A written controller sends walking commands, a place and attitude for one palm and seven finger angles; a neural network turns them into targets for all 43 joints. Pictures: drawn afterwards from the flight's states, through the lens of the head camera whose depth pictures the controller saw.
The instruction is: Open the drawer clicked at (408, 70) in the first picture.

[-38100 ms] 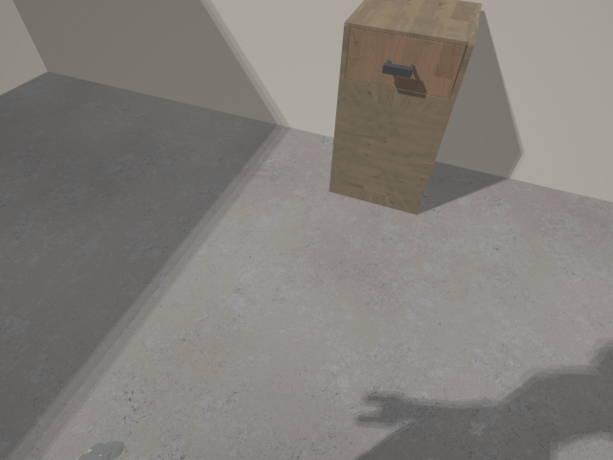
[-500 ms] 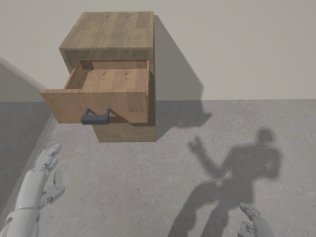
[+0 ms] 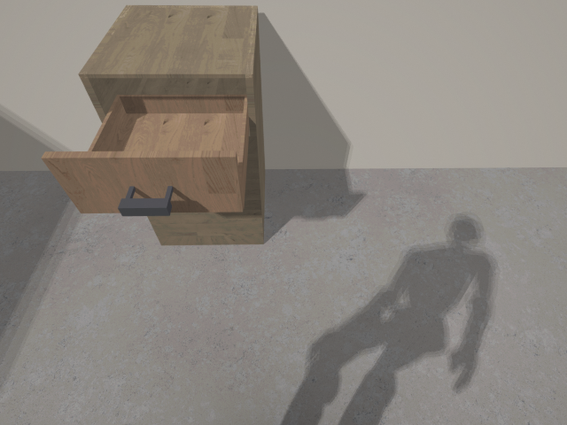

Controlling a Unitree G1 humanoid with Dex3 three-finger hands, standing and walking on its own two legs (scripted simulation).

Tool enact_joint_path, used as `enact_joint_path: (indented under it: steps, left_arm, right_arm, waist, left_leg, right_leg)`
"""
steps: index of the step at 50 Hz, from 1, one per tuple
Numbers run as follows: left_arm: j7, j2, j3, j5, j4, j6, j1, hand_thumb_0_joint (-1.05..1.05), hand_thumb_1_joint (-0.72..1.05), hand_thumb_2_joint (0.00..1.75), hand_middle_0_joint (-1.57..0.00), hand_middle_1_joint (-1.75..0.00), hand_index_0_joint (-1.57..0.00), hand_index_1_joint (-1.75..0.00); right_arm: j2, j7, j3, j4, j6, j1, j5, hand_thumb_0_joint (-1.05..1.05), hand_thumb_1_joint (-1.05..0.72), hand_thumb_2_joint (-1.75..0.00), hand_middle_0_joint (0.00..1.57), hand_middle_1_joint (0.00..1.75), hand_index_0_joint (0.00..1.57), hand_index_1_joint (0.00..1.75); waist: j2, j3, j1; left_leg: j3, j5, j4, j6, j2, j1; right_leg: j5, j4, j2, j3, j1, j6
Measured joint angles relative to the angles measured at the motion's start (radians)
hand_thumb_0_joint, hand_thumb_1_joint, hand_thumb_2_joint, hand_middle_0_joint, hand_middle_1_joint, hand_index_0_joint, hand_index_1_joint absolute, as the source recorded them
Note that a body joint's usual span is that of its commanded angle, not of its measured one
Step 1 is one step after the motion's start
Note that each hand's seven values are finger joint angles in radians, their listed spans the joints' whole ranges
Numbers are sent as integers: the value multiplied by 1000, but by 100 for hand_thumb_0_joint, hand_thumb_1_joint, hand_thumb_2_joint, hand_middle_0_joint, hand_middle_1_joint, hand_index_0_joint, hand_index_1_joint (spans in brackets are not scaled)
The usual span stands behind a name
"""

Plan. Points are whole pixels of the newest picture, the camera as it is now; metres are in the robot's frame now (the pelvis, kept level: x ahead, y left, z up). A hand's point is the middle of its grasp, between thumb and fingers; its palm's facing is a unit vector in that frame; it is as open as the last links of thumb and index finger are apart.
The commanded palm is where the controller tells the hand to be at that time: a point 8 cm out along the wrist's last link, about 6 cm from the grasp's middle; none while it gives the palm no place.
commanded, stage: let the arm hang, fingers relaxed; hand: left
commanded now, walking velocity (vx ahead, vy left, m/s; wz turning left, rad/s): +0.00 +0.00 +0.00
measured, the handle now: (148, 198) +0.55 +0.33 -0.09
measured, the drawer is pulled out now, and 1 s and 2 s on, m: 0.30 0.30 0.30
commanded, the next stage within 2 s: look to check the result in 0.50 s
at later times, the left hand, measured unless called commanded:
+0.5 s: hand out of the picture +0.05 +0.17 -0.17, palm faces +0.00 -0.98 -0.22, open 7.3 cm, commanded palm none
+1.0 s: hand out of the picture +0.04 +0.18 -0.17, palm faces -0.01 -0.98 -0.22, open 7.4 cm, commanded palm none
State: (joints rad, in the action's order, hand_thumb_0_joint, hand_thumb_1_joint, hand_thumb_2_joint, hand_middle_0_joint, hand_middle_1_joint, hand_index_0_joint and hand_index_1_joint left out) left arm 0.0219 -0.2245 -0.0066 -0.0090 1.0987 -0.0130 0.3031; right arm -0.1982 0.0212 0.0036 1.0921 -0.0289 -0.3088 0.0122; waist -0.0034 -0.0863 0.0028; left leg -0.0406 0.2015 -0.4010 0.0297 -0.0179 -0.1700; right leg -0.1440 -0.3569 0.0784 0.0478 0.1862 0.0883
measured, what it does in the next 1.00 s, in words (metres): stands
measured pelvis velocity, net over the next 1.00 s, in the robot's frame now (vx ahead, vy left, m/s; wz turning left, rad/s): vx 0.03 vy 0.00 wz -0.02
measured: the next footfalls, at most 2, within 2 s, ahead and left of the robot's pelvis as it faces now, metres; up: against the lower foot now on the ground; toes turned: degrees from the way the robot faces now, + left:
none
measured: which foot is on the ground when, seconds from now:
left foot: down 0.00-1.00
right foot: down 0.00-1.00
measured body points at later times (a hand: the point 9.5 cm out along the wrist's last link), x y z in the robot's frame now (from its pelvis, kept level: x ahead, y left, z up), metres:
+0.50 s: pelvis +0.02 -0.01 +0.00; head +0.03 -0.01 +0.45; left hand +0.05 +0.22 -0.15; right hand +0.00 -0.23 -0.16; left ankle +0.01 +0.10 -0.74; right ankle +0.03 -0.06 -0.74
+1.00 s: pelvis +0.03 +0.00 +0.00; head +0.05 -0.01 +0.45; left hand +0.05 +0.23 -0.15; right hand +0.02 -0.22 -0.16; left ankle +0.01 +0.10 -0.74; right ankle +0.03 -0.06 -0.74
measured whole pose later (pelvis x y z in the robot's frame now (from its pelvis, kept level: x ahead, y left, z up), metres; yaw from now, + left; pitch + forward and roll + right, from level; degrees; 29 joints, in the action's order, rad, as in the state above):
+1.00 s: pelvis +0.03 +0.00 +0.00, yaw -1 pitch -1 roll +0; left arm 0.04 -0.17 0.00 -0.01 1.13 0.01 0.24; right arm -0.15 0.04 0.00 1.12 0.00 -0.27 0.01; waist -0.01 -0.06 0.01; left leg -0.06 0.23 -0.34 0.03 -0.02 -0.10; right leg -0.18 -0.34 0.08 0.02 0.14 0.08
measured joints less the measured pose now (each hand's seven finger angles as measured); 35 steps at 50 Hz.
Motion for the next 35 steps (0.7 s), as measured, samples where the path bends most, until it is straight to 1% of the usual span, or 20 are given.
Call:
enact_joint_path:
  steps: [8, 19, 25, 35]
  left_arm:
    - [9, 21, 4, 0, 12, 14, -50, 1, 91, 90, -20, -29, -20, -30]
    - [12, 58, 5, 0, 4, 25, -83, 1, 91, 90, -20, -29, -20, -30]
    - [14, 58, 9, 0, 8, 24, -77, 1, 91, 90, -20, -29, -20, -30]
    - [14, 54, 9, 3, 32, 20, -48, 1, 91, 90, -20, -29, -20, -30]
  right_arm:
    - [31, 1, 2, 16, 10, 16, 2, 1, -91, -90, 20, 30, 20, 30]
    - [41, 7, -5, 25, 22, 19, 2, 0, -91, -90, 20, 30, 20, 30]
    - [37, 12, -9, 29, 21, 12, 3, 0, -91, -90, 20, 30, 20, 30]
    - [36, 18, -10, 36, 21, 5, 1, 0, -91, -90, 20, 30, 20, 30]
  waist:
    - [-25, 26, 6]
    - [-14, 41, 12]
    - [-2, 32, 10]
    - [0, 21, 7]
  left_leg:
    - [-5, -2, 19, -4, 3, 20]
    - [-9, 8, 32, -10, 8, 45]
    - [-9, 14, 33, -12, 11, 47]
    - [-15, 22, 41, -8, 9, 56]
  right_leg:
    - [0, 12, 4, -7, -14, 3]
    - [-11, 18, 10, -13, -35, 5]
    - [-13, 25, 14, -14, -40, 6]
    - [-20, 29, 13, -21, -44, 3]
